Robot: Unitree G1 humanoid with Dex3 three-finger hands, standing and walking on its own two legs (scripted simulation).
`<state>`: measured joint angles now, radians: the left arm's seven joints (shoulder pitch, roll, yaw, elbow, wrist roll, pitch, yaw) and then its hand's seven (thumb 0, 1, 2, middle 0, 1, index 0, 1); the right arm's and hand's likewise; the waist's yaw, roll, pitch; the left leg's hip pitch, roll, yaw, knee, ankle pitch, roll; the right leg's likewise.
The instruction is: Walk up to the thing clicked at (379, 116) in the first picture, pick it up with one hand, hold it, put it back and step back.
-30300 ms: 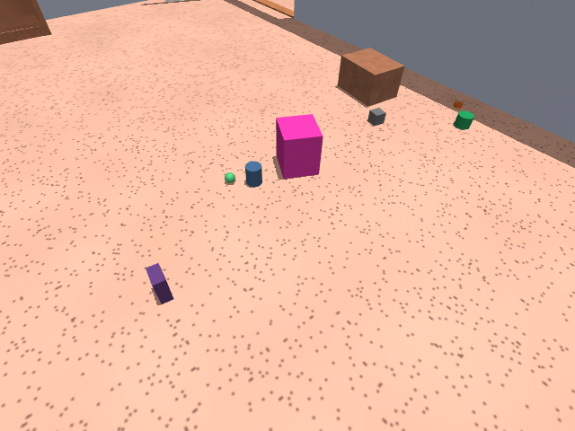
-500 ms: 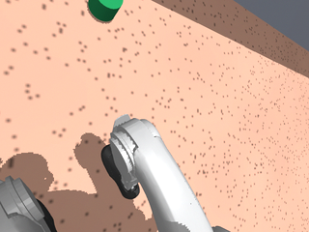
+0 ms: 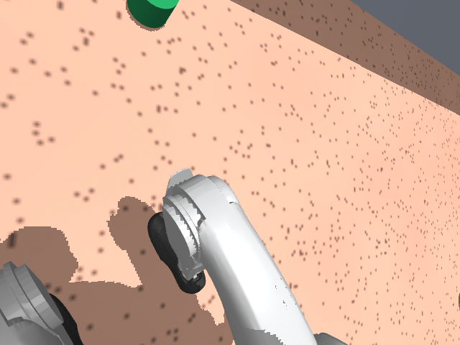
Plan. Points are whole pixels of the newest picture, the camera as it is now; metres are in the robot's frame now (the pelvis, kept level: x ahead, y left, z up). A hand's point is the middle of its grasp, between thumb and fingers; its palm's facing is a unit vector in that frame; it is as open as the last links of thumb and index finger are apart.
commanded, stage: withdraw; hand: left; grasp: from above
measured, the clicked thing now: out of the picture +0.47 +0.29 -0.29
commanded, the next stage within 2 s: home in 0.82 s
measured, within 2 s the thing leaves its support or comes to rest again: neither
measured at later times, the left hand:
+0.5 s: hand out of the picture +0.45 +0.31 -0.10, palm faces -0.43 -0.24 -0.87, open 14.2 cm
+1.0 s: hand out of the picture +0.47 +0.32 -0.18, palm faces -0.36 -0.07 -0.93, open 13.9 cm
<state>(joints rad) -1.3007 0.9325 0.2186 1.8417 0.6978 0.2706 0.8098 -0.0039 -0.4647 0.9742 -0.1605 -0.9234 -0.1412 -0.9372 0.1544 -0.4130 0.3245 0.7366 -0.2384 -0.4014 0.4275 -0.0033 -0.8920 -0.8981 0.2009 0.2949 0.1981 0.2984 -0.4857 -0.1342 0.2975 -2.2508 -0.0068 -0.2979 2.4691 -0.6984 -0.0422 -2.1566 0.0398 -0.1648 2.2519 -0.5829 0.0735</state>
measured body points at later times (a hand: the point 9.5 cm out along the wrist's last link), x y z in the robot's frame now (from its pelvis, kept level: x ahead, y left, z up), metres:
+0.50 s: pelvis +0.00 +0.00 +0.03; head +0.21 +0.06 +0.42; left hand +0.47 +0.32 -0.05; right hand +0.07 -0.26 -0.08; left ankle +0.07 +0.13 -0.30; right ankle +0.14 -0.12 -0.30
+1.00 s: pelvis +0.02 +0.00 +0.00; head +0.26 +0.11 +0.36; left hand +0.48 +0.32 -0.13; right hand +0.09 -0.27 -0.09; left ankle +0.07 +0.13 -0.30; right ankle +0.14 -0.12 -0.30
